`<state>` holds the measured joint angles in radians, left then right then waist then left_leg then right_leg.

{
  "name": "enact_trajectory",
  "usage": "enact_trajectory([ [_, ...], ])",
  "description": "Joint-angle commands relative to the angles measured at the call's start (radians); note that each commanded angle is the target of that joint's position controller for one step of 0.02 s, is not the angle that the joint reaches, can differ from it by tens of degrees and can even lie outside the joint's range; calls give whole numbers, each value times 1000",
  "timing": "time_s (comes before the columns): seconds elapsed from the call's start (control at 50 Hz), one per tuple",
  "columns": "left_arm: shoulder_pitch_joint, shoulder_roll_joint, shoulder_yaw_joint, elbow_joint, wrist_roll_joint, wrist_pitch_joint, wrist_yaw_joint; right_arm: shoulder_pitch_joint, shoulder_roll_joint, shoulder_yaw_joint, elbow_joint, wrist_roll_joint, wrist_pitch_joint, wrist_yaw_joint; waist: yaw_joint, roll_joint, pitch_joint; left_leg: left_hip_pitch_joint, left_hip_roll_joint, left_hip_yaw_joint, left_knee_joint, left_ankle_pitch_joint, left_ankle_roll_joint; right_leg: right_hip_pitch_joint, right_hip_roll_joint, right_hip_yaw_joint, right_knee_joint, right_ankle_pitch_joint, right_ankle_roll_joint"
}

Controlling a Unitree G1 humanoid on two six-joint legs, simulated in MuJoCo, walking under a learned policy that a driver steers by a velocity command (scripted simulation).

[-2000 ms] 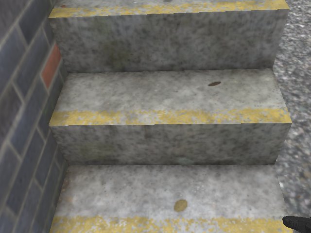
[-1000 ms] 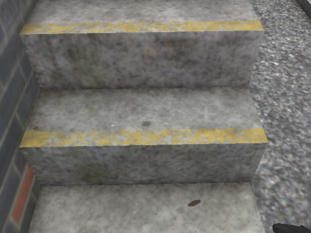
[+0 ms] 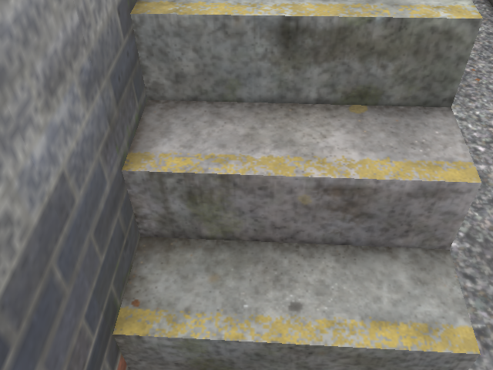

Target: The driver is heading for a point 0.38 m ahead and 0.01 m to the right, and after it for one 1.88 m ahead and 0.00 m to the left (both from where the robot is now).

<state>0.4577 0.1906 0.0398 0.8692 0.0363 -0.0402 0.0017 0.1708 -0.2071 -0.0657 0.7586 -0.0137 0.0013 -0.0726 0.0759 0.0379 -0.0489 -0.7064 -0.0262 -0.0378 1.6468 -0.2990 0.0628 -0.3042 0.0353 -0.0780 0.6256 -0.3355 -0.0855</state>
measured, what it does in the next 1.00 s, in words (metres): climbs: left foot, then right foot 0.21 m higher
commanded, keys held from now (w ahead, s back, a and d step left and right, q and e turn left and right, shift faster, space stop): w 1.00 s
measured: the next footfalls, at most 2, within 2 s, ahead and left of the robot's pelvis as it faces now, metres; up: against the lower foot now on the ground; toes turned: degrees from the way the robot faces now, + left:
left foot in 0.34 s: +0.07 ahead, +0.17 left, +0.00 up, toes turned +7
right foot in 0.68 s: +0.33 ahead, -0.09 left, +0.20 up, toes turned -7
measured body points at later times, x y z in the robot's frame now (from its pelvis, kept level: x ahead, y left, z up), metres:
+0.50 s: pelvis +0.12 +0.06 +0.00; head +0.14 +0.13 +0.44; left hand +0.32 +0.27 -0.14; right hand +0.09 -0.18 -0.10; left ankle +0.03 +0.17 -0.72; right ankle +0.09 -0.09 -0.38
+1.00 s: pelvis +0.28 +0.01 +0.21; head +0.27 +0.03 +0.66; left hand +0.28 +0.26 +0.05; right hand +0.51 -0.17 +0.16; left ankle +0.32 +0.15 -0.15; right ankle +0.29 -0.08 -0.52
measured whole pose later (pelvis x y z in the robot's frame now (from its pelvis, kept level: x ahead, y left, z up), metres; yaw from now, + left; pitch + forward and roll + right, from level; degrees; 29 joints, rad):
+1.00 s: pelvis +0.28 +0.01 +0.21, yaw -1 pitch +0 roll -2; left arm 0.38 0.24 0.04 1.07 0.03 -0.10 -0.02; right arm 0.06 -0.03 0.02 0.60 0.02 -0.03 -0.10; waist 0.00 -0.01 -0.05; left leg -1.23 -0.09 -0.13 2.36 -0.25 0.14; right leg -0.28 0.02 -0.13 0.59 -0.31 -0.06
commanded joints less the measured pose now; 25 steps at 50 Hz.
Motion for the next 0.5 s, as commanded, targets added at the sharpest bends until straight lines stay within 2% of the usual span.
enact_trajectory([
  [0.02, 5, 141, 33, -44, -5, -66, 17, 7, -62, -11, -51, -32, -29, 16, -56, -17, 65, -254, -8, -99, 290, 81, -3, 140, -285, 416, -304, -164, -159],
  [0.04, 67, 168, 38, -17, 1, -80, 20, -59, -48, 2, -68, -30, -28, 25, -15, -13, 101, -348, -26, -76, 280, 48, 3, 221, -293, 402, -306, -117, -152],
  [0.06, 94, 164, 41, -6, 8, -89, 20, -95, -35, 8, -79, -32, -29, 30, 5, -17, 119, -390, -21, -90, 262, 56, 7, 277, -298, 401, -305, -59, -154],
  [0.1, 118, 178, 47, 12, 12, -107, 21, -130, -27, 12, -91, -25, -23, 36, 18, -50, 123, -428, -3, -99, 241, 40, 11, 334, -329, 391, -320, -4, -154],
  [0.14, 145, 186, 55, 44, 23, -124, 13, -167, 8, 18, -111, -7, -12, 19, 32, -150, 127, -523, 7, -80, 443, -58, 23, 369, -387, 406, -367, 59, -188],
  [0.16, 132, 185, 50, 37, 24, -132, 12, -209, -5, 17, -136, -1, -10, 8, 35, -162, 157, -599, 39, -93, 498, -132, 24, 385, -411, 416, -386, 70, -187],
  [0.18, 88, 183, 47, 23, 34, -120, 20, -245, 21, 27, -162, -8, -20, -4, 28, -137, 174, -614, 48, -89, 586, -223, 21, 351, -417, 396, -403, 172, -194],
  [0.2, 16, 122, 22, 0, 36, -111, 30, -230, -7, 21, -175, 23, -9, -1, 7, -165, 128, -525, 45, 2, 591, -319, -10, 298, -358, 276, -400, 306, -165],
  [0.22, -150, 144, 21, -33, 10, -107, 36, -130, -46, 21, -187, 49, -5, 4, -73, -194, 76, -271, 56, 76, 316, -341, -43, 175, -247, 136, -402, 473, -132],
  [0.24, -292, 108, 7, -38, -4, -90, 40, -21, -34, 38, -189, 59, -8, 26, -153, -252, 20, 15, 45, 121, 108, -313, -36, -18, -149, 5, -351, 582, -83],
  [0.26, -453, 155, 17, -80, -16, -77, 36, 149, -68, 31, -166, 68, -18, 40, -274, -152, 39, 358, 68, 146, -366, -96, -57, -232, -67, -83, -290, 657, -49],
  [0.28, -448, 160, 18, -85, -62, -60, 51, 300, -69, 28, -109, 107, -29, 40, -342, -79, -13, 654, 33, 212, -750, 324, -70, -316, -42, -48, -111, 709, -62],
  [0.3, -489, 190, 32, -93, -73, -39, 38, 485, -110, 2, -36, 82, -42, 22, -444, 16, -67, 749, -46, 255, -979, 510, -92, -258, 1, -30, 136, 766, -34],
  [0.32, -522, 197, 40, -76, -55, -18, 44, 514, -122, -5, -18, 83, -59, 6, -492, -52, -56, 765, 15, 168, -1384, 558, -35, -175, 51, 6, 470, 691, -18],
  [0.34, -536, 109, 27, -70, -1, -1, 35, 378, -62, 24, 9, 76, -83, -1, -403, -71, 69, 696, 179, 46, -1659, 737, 38, -244, 119, 55, 840, -75, -23],
  [0.36, -447, -53, -2, -106, 2, 0, 18, 308, -85, 46, 46, -15, -110, -9, -191, -131, 47, 825, 282, -56, -1226, 1390, -39, -527, 176, 278, 1298, -87, 39],
  [0.38, -162, -125, -5, -92, -23, -2, 4, 381, -88, 42, 59, -16, -121, 2, -44, -27, -104, 955, 405, -228, -1058, 1795, -35, -641, 193, 387, 1419, -2, 65],
  [0.4, -80, -99, -9, -64, -4, 17, -3, 323, -72, 40, 55, 3, -117, 13, 24, 0, -152, 885, 421, -258, -1095, 1404, -32, -671, 147, 371, 1517, 61, 51],
  [0.42, -137, -48, -3, -104, 25, 42, -12, 213, -95, 27, 23, 18, -125, 11, 52, 118, -120, 825, 449, -323, -1176, 960, 9, -761, 113, 321, 1607, 67, 40],
  [0.44, -267, -5, 6, -132, 47, 48, -19, 209, -102, 25, 19, 19, -131, 7, 19, 138, -34, 833, 454, -307, -1215, 893, 18, -924, 129, 281, 1732, 53, 28],
  [0.46, -430, 38, 17, -188, 61, 62, -21, 205, -79, 32, 17, 24, -146, -9, -16, 129, 35, 829, 443, -235, -1219, 993, 36, -1011, 107, 305, 1776, 55, 2],
  [0.48, -539, 21, 10, -230, 54, 79, -22, 211, -82, 30, 28, 26, -154, -15, -32, 150, 99, 769, 452, -193, -1268, 882, 66, -1102, 93, 302, 1861, 15, -19],
  [0.5, -624, -15, -2, -270, 52, 92, -13, 279, -89, 23, 61, 26, -164, -8, -49, 116, 159, 772, 434, -102, -1299, 870, 63, -1211, 83, 285, 1914, -50, -50],
])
